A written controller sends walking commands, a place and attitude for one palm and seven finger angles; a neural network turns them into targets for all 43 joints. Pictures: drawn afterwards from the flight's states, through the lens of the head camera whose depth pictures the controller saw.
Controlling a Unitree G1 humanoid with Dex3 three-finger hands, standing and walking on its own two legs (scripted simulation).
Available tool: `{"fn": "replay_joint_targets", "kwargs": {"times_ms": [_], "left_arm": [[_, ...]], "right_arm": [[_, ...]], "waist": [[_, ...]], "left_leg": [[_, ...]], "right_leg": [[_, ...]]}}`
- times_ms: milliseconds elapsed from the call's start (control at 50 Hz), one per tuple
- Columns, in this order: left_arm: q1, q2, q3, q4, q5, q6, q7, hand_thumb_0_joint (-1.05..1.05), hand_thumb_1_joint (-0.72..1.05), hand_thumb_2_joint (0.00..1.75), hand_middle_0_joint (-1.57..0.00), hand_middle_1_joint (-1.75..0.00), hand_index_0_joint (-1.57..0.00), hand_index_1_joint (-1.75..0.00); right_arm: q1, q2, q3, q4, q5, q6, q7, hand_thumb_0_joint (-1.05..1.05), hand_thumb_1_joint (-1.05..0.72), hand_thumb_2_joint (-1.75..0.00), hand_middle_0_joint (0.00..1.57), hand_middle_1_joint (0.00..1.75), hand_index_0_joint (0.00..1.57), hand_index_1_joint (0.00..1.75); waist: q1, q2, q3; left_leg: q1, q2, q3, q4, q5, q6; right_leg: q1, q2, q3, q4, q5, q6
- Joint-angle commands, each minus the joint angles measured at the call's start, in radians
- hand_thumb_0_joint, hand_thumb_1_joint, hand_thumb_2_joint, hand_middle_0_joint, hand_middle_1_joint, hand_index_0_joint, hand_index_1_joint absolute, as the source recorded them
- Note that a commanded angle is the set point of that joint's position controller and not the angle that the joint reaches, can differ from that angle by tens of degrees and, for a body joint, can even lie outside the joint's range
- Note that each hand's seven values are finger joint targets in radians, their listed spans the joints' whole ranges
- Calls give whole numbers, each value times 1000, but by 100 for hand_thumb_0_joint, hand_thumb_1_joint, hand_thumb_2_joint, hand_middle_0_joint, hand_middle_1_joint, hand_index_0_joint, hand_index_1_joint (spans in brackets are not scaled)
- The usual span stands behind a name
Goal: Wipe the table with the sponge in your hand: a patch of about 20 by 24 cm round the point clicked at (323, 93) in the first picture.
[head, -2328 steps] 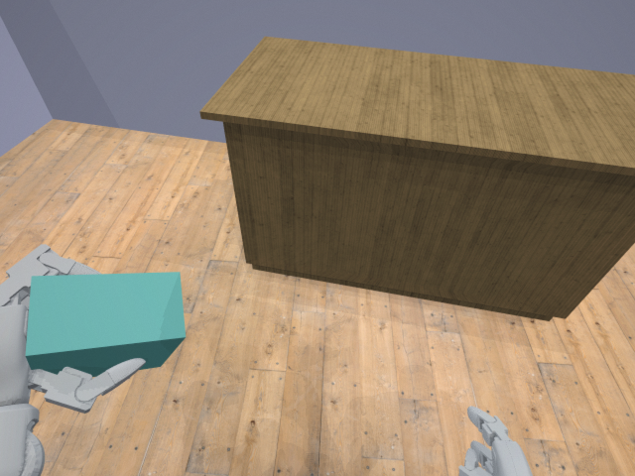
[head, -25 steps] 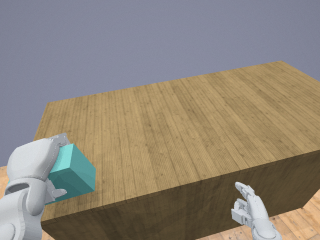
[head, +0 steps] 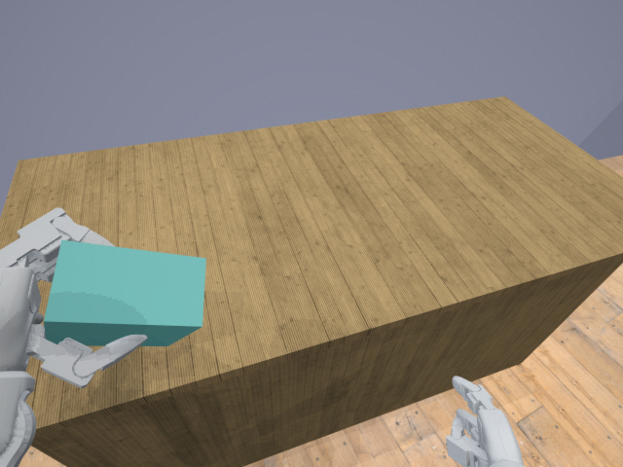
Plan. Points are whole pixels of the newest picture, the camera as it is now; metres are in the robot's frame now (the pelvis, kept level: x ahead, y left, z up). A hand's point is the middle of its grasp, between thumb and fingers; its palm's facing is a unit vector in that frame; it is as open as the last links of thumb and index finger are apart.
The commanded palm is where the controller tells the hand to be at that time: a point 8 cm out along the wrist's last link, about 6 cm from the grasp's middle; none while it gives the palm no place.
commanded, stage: step back with the hand held close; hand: left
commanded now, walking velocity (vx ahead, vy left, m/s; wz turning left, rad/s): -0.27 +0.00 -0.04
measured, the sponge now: (144, 304) +0.23 +0.19 +0.16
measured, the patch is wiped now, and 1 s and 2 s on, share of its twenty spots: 1.00 1.00 1.00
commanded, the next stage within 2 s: stop stepping back and stand still in 1.32 s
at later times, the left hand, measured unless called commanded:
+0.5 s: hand (18, 333) +0.17 +0.26 +0.19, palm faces +0.41 -0.82 -0.39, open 10.2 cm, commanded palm +0.12 +0.30 +0.21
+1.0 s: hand out of the picture +0.13 +0.28 +0.19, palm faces +0.45 -0.81 -0.36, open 10.2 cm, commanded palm +0.07 +0.31 +0.21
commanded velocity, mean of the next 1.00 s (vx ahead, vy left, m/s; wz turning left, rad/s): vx -0.33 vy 0.00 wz -0.04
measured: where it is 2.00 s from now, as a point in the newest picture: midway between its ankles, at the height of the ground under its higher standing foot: outside the picture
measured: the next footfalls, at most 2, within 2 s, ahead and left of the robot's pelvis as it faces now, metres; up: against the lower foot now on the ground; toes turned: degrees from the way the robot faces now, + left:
right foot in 1.16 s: -0.08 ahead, -0.13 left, +0.00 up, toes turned +0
left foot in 1.40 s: -0.15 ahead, +0.15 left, +0.00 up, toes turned +3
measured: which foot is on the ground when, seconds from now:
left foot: down 0.00-1.00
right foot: down 0.00-0.90, up 0.92-1.00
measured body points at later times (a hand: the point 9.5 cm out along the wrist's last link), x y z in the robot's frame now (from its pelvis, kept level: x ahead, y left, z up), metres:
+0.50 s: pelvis -0.04 +0.03 -0.01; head -0.04 +0.05 +0.44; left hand +0.14 +0.31 +0.21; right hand +0.13 -0.21 -0.08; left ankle +0.03 +0.12 -0.73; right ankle +0.03 -0.10 -0.73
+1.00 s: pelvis -0.09 +0.03 -0.02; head -0.08 +0.07 +0.43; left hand +0.10 +0.32 +0.21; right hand +0.08 -0.21 -0.08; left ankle +0.03 +0.12 -0.73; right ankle -0.05 -0.11 -0.68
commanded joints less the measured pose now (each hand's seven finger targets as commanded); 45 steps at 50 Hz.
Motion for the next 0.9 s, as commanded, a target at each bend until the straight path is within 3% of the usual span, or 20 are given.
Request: {"fn": "replay_joint_targets", "kwargs": {"times_ms": [0, 80, 200, 220, 280, 320, 360, 420, 500, 520, 580, 640, 720, 740, 780, 800, 820, 840, 860, 880], "left_arm": [[-14, 182, 208, -228, -24, -129, 57, 0, 10, 130, -120, -160, -120, -160], [-14, 159, 193, -171, -21, -141, 60, 0, 10, 130, -120, -160, -120, -160], [-12, 162, 189, -209, 0, -165, 74, 0, 10, 130, -120, -160, -120, -160], [-25, 195, 214, -242, 3, -172, 78, 0, 10, 130, -120, -160, -120, -160], [-9, 172, 209, -222, 13, -182, 83, 0, 10, 130, -120, -160, -120, -160], [-32, 205, 236, -243, 14, -189, 87, 0, 10, 130, -120, -160, -120, -160], [-33, 167, 211, -217, 15, -192, 86, 0, 10, 130, -120, -160, -120, -160], [-68, 179, 215, -224, 16, -196, 87, 0, 10, 130, -120, -160, -120, -160], [-89, 143, 188, -190, 22, -193, 84, 0, 10, 130, -120, -160, -120, -160], [-112, 158, 196, -215, 24, -193, 83, 0, 10, 130, -120, -160, -120, -160], [-137, 130, 176, -188, 36, -189, 80, 0, 10, 130, -120, -160, -120, -160], [-143, 133, 172, -205, 35, -189, 78, 0, 10, 130, -120, -160, -120, -160], [-95, 192, 210, -262, 17, -202, 92, 0, 10, 130, -120, -160, -120, -160], [-69, 161, 184, -267, 11, -201, 91, 0, 10, 130, -120, -160, -120, -160], [-33, 181, 213, -276, 4, -199, 94, 0, 10, 130, -120, -160, -120, -160], [-20, 182, 218, -284, 1, -198, 94, 0, 10, 130, -120, -160, -120, -160], [-13, 201, 241, -294, 2, -197, 97, 0, 10, 130, -120, -160, -120, -160], [-7, 179, 233, -307, 2, -203, 97, 0, 10, 130, -120, -160, -120, -160], [-25, 173, 238, -325, 10, -213, 101, 0, 10, 130, -120, -160, -120, -160], [-39, 172, 254, -308, 19, -216, 104, 0, 10, 130, -120, -160, -120, -160]], "right_arm": [[-73, -129, -85, -134, -2, -49, -14, 0, -90, -90, 20, 30, 20, 30], [-75, -136, -98, -128, 2, -55, -16, 0, -90, -90, 20, 30, 20, 30], [-83, -147, -103, -129, -1, -78, -18, 0, -90, -90, 20, 30, 20, 30], [-87, -153, -106, -127, -4, -82, -20, 0, -90, -90, 20, 30, 20, 30], [-75, -149, -106, -121, -9, -89, -16, 0, -90, -90, 20, 30, 20, 30], [-70, -154, -111, -117, -10, -91, -17, 0, -90, -90, 20, 30, 20, 30], [-65, -143, -108, -112, -9, -94, -14, 0, -90, -90, 20, 30, 20, 30], [-61, -147, -111, -108, -8, -96, -14, 0, -90, -90, 20, 30, 20, 30], [-65, -144, -107, -113, -6, -104, -13, 0, -90, -90, 20, 30, 20, 30], [-71, -150, -109, -114, -7, -106, -14, 0, -90, -90, 20, 30, 20, 30], [-84, -147, -106, -117, -11, -107, -10, 0, -90, -90, 20, 30, 20, 30], [-77, -136, -110, -114, -9, -99, -7, 0, -90, -90, 20, 30, 20, 30], [-73, -123, -113, -94, -12, -87, 2, 0, -90, -90, 20, 30, 20, 30], [-71, -104, -104, -85, -9, -83, 6, 0, -90, -90, 20, 30, 20, 30], [-79, -97, -107, -89, -5, -76, 10, 0, -90, -90, 20, 30, 20, 30], [-83, -101, -109, -97, -4, -72, 9, 0, -90, -90, 20, 30, 20, 30], [-92, -115, -113, -107, -7, -70, 5, 0, -90, -90, 20, 30, 20, 30], [-87, -124, -115, -117, -5, -71, 4, 0, -90, -90, 20, 30, 20, 30], [-94, -139, -123, -125, -8, -82, 3, 0, -90, -90, 20, 30, 20, 30], [-93, -143, -129, -113, -21, -98, 5, 0, -90, -90, 20, 30, 20, 30]], "waist": [[-10, 135, -163], [-17, 78, -139], [-22, 80, -102], [-24, 97, -105], [-25, 76, -97], [-31, 75, -101], [-34, 71, -98], [-39, 92, -98], [-34, 91, -89], [-36, 128, -97], [-30, 138, -65], [-35, 54, -95], [-43, -40, -139], [-50, -58, -159], [-53, -92, -174], [-54, -80, -162], [-53, -2, -150], [-51, 103, -148], [-49, 255, -137], [-53, 345, -123]], "left_leg": [[-27, 118, -132, -91, 238, 56], [-67, 126, -146, -100, 153, 56], [-186, 115, -168, -154, -164, 66], [-192, 115, -173, -170, -178, 67], [-253, 114, -170, -157, -258, 75], [-240, 107, -158, -138, -268, 68], [-231, 106, -147, -117, -284, 68], [-209, 102, -140, -98, -272, 61], [-245, 123, -177, -147, -310, 74], [-236, 131, -193, -180, -314, 77], [-335, 165, -225, -208, -348, 100], [-299, 120, -154, -103, -287, 73], [-154, 47, -47, 158, -195, 18], [-104, 44, -29, 204, -146, 12], [-51, 55, -16, 209, -124, 12], [-46, 68, -28, 167, -139, 19], [-65, 97, -67, 51, -140, 32], [-103, 145, -138, -76, -168, 59], [-167, 226, -252, -206, -249, 94], [-253, 331, -370, -364, -371, 140]], "right_leg": [[46, -130, 99, -9, 215, -2], [13, -117, 104, -13, 130, 3], [5, -107, 114, -7, -4, 1], [15, -108, 115, 4, -3, -1], [20, -104, 127, 2, -28, 1], [-2, -123, 141, -7, -51, -8], [-38, -125, 143, -13, -71, -8], [-75, -135, 153, -18, -85, -15], [-58, -85, 119, 29, -73, 7], [-48, -73, 111, 62, -60, 11], [15, -46, 111, 110, -34, 23], [0, -106, 155, 39, 22, 0], [-141, -286, 289, -127, 27, -87], [-159, -317, 276, -128, 94, -98], [-192, -327, 241, -109, 153, -89], [-217, -308, 223, -89, 115, -74], [-208, -260, 179, -22, 92, -51], [-200, -173, 130, 84, 30, -17], [-185, -73, 83, 241, -89, 16], [-148, 10, 90, 479, -250, 42]]}}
